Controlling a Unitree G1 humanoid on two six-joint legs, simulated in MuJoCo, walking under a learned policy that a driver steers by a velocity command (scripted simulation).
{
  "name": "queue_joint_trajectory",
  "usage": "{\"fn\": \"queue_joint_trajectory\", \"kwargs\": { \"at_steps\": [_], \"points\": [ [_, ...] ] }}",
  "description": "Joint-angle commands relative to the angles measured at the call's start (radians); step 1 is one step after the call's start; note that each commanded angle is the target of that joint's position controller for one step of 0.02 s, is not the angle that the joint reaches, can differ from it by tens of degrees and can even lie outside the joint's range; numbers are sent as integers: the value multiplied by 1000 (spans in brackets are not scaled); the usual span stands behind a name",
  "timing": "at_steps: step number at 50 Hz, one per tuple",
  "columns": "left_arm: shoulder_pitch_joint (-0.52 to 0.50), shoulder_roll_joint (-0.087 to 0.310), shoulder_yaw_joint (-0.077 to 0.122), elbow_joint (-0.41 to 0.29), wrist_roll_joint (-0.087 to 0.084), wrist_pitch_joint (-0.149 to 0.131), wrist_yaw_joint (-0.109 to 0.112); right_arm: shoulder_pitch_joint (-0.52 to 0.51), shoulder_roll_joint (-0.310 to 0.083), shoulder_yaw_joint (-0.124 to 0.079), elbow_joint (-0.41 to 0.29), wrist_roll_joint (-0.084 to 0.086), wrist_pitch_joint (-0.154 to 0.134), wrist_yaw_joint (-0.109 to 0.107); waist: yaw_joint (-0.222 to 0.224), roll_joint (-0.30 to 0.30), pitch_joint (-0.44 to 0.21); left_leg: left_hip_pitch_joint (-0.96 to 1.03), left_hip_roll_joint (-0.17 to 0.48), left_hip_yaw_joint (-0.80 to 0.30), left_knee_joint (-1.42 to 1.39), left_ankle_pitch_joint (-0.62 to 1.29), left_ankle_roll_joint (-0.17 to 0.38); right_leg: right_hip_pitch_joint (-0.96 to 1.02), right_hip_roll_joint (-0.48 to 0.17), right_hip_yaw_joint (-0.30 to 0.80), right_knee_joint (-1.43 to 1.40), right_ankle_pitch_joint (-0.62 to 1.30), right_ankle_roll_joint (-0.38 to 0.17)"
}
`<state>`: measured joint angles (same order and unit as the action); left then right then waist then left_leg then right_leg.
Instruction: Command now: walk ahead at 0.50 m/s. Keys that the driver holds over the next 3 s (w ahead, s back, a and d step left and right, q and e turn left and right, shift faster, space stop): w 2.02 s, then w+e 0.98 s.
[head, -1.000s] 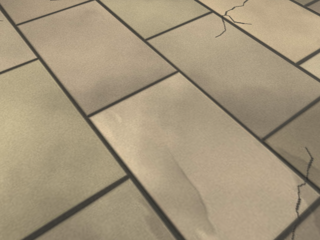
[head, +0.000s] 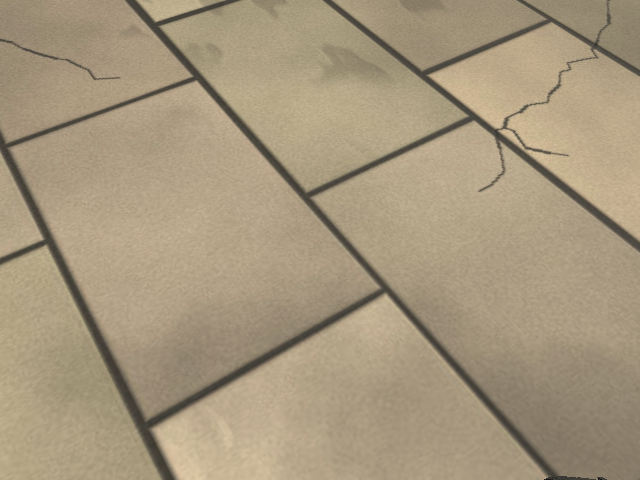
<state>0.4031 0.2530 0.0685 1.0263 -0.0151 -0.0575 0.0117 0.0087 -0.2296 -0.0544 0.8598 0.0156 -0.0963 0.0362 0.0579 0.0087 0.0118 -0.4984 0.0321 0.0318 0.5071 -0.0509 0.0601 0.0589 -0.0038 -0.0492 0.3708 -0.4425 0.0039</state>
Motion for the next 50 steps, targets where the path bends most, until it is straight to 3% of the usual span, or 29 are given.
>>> {"fn": "queue_joint_trajectory", "kwargs": {
  "at_steps": [1, 2, 3, 4, 5, 7, 9, 11, 13, 17, 21, 23, 25, 26, 27, 28, 29, 30, 31, 32, 33, 35, 37, 39, 41, 45, 50],
  "points": [
    [76, -6, -24, -75, 15, -25, -7, 453, -318, -96, 76, -13, -2, -11, -160, 242, -352, 892, 334, -582, -81, -180, 267, -631, 41, 4, 793, 186, -22],
    [39, 47, -14, -64, 1, -51, -12, 449, -234, -68, 72, -8, -2, -9, -178, 220, -384, 900, 353, -757, -199, -270, 261, -752, 42, 161, 929, -129, -39],
    [-53, 119, 6, -94, -27, -65, -17, 359, -187, -52, 59, -3, -6, -10, -163, 171, -243, 781, 323, -616, -209, -280, 209, -834, -17, 162, 975, -71, -60],
    [-115, 125, 7, -110, -30, -69, -11, 266, -157, -41, 34, -6, -7, -10, -133, 96, -152, 625, 289, -486, -232, -208, 180, -817, -75, 129, 938, 27, -68],
    [-146, 120, 14, -113, -15, -63, -3, 204, -126, -32, 26, -16, -8, -7, -104, 50, -85, 482, 252, -393, -267, -136, 166, -773, -110, 116, 874, 99, -67],
    [-105, 81, 18, -103, -7, -35, 2, 176, -91, -21, 33, -27, -13, -2, -50, 89, -56, 343, 200, -288, -327, -73, 151, -659, -148, 121, 792, 168, -64],
    [-106, 58, 17, -103, -3, -19, 5, 208, -115, -26, 51, -22, -17, -10, -40, 78, -30, 304, 189, -232, -366, -18, 167, -661, -155, 108, 733, 210, -49],
    [-178, 67, 22, -129, 5, -14, 7, 245, -144, -31, 65, -22, -18, -23, -50, 52, 0, 322, 194, -205, -388, 34, 175, -734, -160, 107, 633, 298, -27],
    [-244, 61, 22, -150, 10, -16, 4, 278, -147, -30, 77, -19, -12, -35, -65, 45, 12, 355, 187, -173, -395, 68, 164, -776, -156, 103, 524, 400, -13],
    [-373, 38, 10, -183, 4, -24, -11, 334, -153, -28, 97, -9, -5, -44, -104, 53, 42, 380, 156, -101, -404, 59, 134, -739, -117, 64, 309, 551, -11],
    [-482, 38, -1, -222, -5, -31, -33, 404, -162, -32, 134, -3, 10, -47, -138, 49, 80, 494, 196, -94, -368, 64, 135, -757, -93, 52, 198, 521, -21],
    [-504, 48, -2, -240, -7, -37, -45, 412, -170, -39, 145, 1, 20, -50, -132, 56, 86, 556, 228, -102, -328, 108, 126, -756, -87, 55, 163, 461, -42],
    [-460, 75, 6, -236, -8, -43, -52, 392, -184, -46, 145, 3, 29, -53, -94, 75, 57, 588, 242, -100, -264, 245, 107, -667, -62, 38, 138, 388, -70],
    [-389, 100, 18, -219, -6, -45, -51, 367, -193, -48, 139, 4, 33, -54, -50, 88, 11, 584, 229, -83, -184, 413, 93, -550, -28, 8, 127, 368, -88],
    [-237, 139, 41, -170, -2, -45, -47, 349, -177, -42, 133, 4, 38, -53, 24, 76, -77, 543, 178, -44, -13, 532, 69, -343, 5, -17, 112, 383, -114],
    [-46, 207, 64, -123, 9, -45, -38, 351, -145, -27, 113, -8, 39, -53, 87, 1, -220, 355, 122, -2, 269, 358, 34, -28, -120, 123, 148, 403, -171],
    [56, 293, 84, -96, 12, -39, -38, 470, -21, 10, 106, -15, 18, -41, 43, -250, -359, -65, -66, 13, 664, -182, -42, 343, -363, 594, 61, 218, -333],
    [52, 208, 55, -99, 7, -39, -40, 433, -73, 0, 118, -2, -9, -35, 61, -232, -393, -185, -71, -144, 799, -517, -25, 355, -384, 774, -60, 140, -327],
    [-37, 162, 39, -112, 3, -42, -38, 337, -146, -21, 86, 26, -25, -31, 47, -185, -248, -267, -12, -144, 846, -462, -5, 235, -352, 629, -70, 137, -274],
    [-129, 133, 27, -135, 7, -43, -37, 275, -151, -21, 70, 30, -29, -36, 18, -110, -155, -250, 45, -111, 807, -365, 3, 77, -316, 497, -92, 216, -246],
    [-189, 103, 18, -142, 17, -45, -41, 244, -144, -28, 68, 16, -24, -43, -11, -63, -87, -207, 80, -98, 744, -296, 2, -66, -279, 403, -127, 293, -232],
    [-218, 67, 7, -135, 27, -51, -46, 284, -106, -32, 78, 8, 4, -49, -65, -101, -59, -94, 118, -104, 661, -230, 0, -204, -228, 300, -186, 344, -217],
    [-189, 91, 12, -119, 22, -55, -39, 284, -81, -31, 78, 4, 21, -51, -77, -93, -33, -95, 126, -91, 598, -193, -15, -248, -219, 248, -227, 383, -232],
    [-154, 121, 18, -104, 22, -56, -25, 211, -90, -35, 51, -5, 27, -54, -67, -69, -1, -167, 132, -90, 496, -105, -36, -235, -224, 223, -253, 420, -240],
    [-122, 125, 17, -93, 19, -50, -14, 144, -87, -36, 30, -10, 25, -50, -53, -63, 13, -209, 128, -86, 384, 1, -50, -205, -216, 191, -262, 445, -229],
    [-65, 131, 16, -71, 9, -44, -4, 15, -65, -24, -4, -4, 17, -36, -14, -70, 43, -173, 88, -47, 170, 154, -54, -183, -186, 117, -271, 438, -199],
    [10, 143, 24, -27, 0, -24, 0, -105, -70, -12, -52, 6, 7, -9, 17, -68, 85, -193, 64, -41, 42, 102, -33, -38, -242, 111, -215, 460, -195]
  ]
}}
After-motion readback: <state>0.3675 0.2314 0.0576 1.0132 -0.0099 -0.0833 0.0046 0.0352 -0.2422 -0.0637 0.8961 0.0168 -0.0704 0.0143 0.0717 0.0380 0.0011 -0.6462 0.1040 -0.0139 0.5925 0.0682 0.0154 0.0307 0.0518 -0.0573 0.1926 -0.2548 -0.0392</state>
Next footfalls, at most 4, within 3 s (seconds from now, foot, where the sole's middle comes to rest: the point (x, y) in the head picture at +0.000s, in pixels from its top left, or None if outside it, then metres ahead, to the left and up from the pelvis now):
0.56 right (410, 478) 0.48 -0.13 -0.76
1.12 left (301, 334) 0.79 0.11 -0.76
1.66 right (401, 237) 1.11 -0.13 -0.76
2.22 left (316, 152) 1.42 0.12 -0.76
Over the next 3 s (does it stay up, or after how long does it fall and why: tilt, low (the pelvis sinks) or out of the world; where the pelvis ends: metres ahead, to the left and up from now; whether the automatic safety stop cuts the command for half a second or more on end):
stays up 1.63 -0.13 0.02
